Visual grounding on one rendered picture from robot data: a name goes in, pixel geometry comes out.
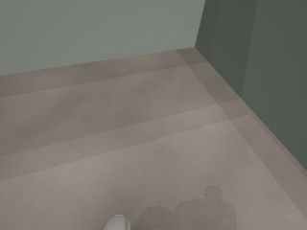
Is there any left robot thigh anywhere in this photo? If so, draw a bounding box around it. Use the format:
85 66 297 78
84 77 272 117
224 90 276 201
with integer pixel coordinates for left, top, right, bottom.
103 217 130 230

